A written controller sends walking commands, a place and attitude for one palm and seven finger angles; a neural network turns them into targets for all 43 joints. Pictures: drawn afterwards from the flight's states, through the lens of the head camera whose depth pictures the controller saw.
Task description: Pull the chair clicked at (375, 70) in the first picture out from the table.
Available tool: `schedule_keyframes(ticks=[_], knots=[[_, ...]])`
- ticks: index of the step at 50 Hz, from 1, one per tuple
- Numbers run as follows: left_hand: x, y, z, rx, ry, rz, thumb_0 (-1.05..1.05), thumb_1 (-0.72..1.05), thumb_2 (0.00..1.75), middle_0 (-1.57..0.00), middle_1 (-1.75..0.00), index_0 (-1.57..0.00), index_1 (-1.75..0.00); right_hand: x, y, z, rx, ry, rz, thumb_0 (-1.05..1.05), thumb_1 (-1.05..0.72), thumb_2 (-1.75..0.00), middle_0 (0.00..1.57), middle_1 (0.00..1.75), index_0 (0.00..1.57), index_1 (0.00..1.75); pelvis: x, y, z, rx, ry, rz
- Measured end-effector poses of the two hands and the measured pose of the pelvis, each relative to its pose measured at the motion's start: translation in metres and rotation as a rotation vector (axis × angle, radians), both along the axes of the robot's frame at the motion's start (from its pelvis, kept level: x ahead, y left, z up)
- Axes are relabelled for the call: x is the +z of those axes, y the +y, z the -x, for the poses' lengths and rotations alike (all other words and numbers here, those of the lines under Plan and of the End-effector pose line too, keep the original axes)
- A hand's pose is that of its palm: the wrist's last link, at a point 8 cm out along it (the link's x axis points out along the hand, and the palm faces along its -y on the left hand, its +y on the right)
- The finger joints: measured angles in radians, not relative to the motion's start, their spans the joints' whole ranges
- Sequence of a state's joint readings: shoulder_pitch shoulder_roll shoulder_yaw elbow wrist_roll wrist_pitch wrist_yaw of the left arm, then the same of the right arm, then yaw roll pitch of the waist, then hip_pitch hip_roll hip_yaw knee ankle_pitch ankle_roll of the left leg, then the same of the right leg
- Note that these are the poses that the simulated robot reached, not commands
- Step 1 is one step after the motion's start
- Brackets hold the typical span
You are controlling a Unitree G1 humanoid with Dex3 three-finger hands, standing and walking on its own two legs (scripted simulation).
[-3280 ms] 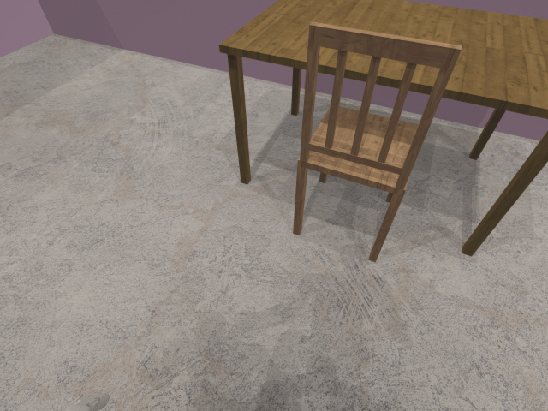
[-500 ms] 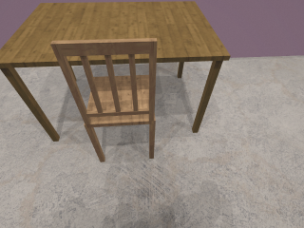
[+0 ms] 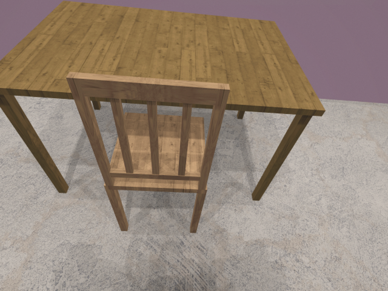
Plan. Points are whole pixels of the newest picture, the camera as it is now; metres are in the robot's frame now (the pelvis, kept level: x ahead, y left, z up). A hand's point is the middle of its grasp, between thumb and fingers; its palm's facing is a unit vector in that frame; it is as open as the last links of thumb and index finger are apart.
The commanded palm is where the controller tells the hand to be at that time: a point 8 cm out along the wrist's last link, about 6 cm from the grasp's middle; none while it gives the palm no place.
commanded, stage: come to a stop and stand still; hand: left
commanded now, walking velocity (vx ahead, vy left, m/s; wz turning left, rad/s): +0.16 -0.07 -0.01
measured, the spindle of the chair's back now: (154, 141) +0.53 +0.15 -0.07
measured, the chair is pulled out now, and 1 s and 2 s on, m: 0.00 0.00 0.00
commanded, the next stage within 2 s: look again from close up in 1.52 s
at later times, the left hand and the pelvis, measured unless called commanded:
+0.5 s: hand out of the picture +0.12 +0.17 -0.17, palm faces +0.09 -0.97 -0.24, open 7.3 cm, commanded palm none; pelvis +0.06 -0.02 +0.00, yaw +2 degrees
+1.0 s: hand out of the picture +0.00 +0.18 -0.17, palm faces +0.05 -0.98 -0.18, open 7.4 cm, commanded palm none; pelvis +0.03 +0.01 +0.01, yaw +1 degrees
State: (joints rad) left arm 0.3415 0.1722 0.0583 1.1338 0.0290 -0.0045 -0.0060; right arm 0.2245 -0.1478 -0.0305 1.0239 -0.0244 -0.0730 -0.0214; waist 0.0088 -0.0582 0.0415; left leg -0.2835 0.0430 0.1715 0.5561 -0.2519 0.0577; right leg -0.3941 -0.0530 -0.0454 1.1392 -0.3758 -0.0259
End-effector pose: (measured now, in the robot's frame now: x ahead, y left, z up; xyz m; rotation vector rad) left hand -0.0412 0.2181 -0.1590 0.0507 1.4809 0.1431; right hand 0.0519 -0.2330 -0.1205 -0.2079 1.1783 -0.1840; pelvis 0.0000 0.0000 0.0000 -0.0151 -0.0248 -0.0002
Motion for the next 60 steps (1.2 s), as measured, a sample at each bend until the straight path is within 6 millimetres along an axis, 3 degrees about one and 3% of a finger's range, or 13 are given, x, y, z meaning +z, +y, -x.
schedule_keyframes(ticks=[6,11,16,22,29,34,39,44,49,54,60], knots=[[0.015,-0.004,-0.072,-0.005,-0.102,-0.016,0.01,0.91,0.90,-0.19,-0.30,-0.20,-0.29,0.000,0.005,0.001,-0.029,0.114,-0.034,0.01,-0.93,-0.89,0.20,0.30,0.20,0.30,0.012,-0.003,-0.036,0.003,0.012,-0.011],[0.018,-0.008,-0.113,-0.030,-0.115,-0.073,0.02,0.93,0.90,-0.19,-0.30,-0.20,-0.29,-0.014,0.006,-0.002,-0.052,0.201,-0.086,0.01,-0.92,-0.89,0.20,0.30,0.20,0.30,0.007,-0.017,-0.062,0.011,0.002,-0.025],[0.017,-0.019,-0.140,-0.052,-0.118,-0.115,0.01,0.93,0.90,-0.19,-0.30,-0.20,-0.29,-0.036,-0.001,-0.016,-0.093,0.246,-0.135,0.01,-0.91,-0.89,0.20,0.30,0.20,0.30,-0.003,-0.030,-0.081,0.011,0.008,-0.029],[0.022,-0.013,-0.153,-0.022,-0.163,-0.135,0.01,0.93,0.90,-0.20,-0.30,-0.20,-0.29,-0.034,-0.011,-0.038,-0.059,0.232,-0.096,0.01,-0.91,-0.89,0.20,0.30,0.20,0.30,-0.001,-0.025,-0.074,0.037,0.015,-0.024],[0.006,0.015,-0.146,-0.002,-0.217,-0.105,0.01,0.91,0.90,-0.20,-0.30,-0.20,-0.29,-0.021,-0.005,-0.057,-0.013,0.094,-0.013,0.01,-0.91,-0.90,0.20,0.30,0.20,0.30,-0.009,0.000,-0.052,0.040,0.007,-0.005],[0.007,0.028,-0.127,0.010,-0.190,-0.071,0.01,0.91,0.90,-0.20,-0.30,-0.20,-0.29,-0.003,0.018,-0.042,0.007,0.073,-0.001,0.01,-0.91,-0.90,0.20,0.30,0.20,0.30,0.002,0.013,-0.045,0.037,-0.007,-0.003],[0.012,0.031,-0.094,0.020,-0.128,-0.048,0.01,0.91,0.90,-0.19,-0.30,-0.20,-0.29,0.005,0.027,-0.023,-0.003,0.115,0.004,0.01,-0.93,-0.89,0.20,0.30,0.20,0.30,0.012,0.020,-0.044,0.033,0.009,0.002],[0.014,0.024,-0.061,0.000,-0.012,-0.035,0.01,0.91,0.90,-0.19,-0.30,-0.20,-0.29,0.002,0.029,-0.001,-0.034,0.163,-0.011,0.01,-0.93,-0.89,0.21,0.30,0.20,0.30,0.013,0.020,-0.040,0.026,0.021,-0.003],[0.014,0.011,-0.042,-0.004,0.033,-0.049,0.01,0.91,0.90,-0.19,-0.30,-0.20,-0.29,-0.012,0.027,0.027,-0.064,0.240,-0.052,0.01,-0.91,-0.89,0.21,0.30,0.20,0.30,0.008,0.011,-0.036,0.021,0.030,-0.032],[0.024,-0.008,-0.032,-0.009,0.042,-0.051,0.01,0.91,0.90,-0.19,-0.30,-0.20,-0.29,-0.019,0.029,0.046,-0.072,0.297,-0.106,0.01,-0.91,-0.89,0.20,0.30,0.20,0.30,0.011,0.003,-0.033,0.024,0.017,-0.019],[0.024,-0.031,-0.032,-0.005,0.015,-0.037,0.01,0.91,0.90,-0.19,-0.30,-0.20,-0.29,-0.021,0.029,0.054,-0.064,0.303,-0.139,0.01,-0.91,-0.89,0.20,0.30,0.20,0.30,0.012,-0.009,-0.030,0.026,0.002,-0.023]])
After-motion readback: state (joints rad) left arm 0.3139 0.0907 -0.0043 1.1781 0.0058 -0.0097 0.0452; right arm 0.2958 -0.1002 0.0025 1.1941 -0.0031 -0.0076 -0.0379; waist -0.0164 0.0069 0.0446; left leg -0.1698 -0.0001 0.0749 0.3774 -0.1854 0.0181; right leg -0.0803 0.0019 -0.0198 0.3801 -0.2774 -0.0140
